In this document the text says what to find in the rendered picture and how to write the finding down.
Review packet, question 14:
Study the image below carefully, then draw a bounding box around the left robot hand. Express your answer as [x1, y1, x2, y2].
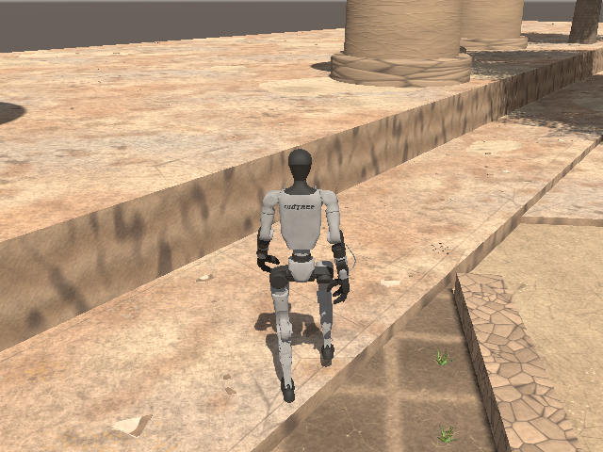
[257, 255, 280, 273]

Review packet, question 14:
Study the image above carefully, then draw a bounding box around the robot right forearm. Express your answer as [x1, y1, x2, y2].
[332, 230, 350, 280]

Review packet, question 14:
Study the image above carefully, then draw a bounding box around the robot left upper arm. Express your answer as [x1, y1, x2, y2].
[259, 190, 281, 241]

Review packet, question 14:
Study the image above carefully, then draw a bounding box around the robot left thigh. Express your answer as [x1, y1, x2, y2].
[269, 265, 293, 341]

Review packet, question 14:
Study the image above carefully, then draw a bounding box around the robot left forearm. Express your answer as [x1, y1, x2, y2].
[256, 227, 270, 259]

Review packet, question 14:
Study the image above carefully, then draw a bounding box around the robot right foot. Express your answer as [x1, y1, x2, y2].
[321, 344, 334, 360]

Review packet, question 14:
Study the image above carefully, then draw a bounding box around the robot right upper arm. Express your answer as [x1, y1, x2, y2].
[319, 189, 341, 244]

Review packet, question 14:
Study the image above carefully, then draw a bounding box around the right robot hand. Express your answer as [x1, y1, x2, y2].
[327, 276, 350, 304]

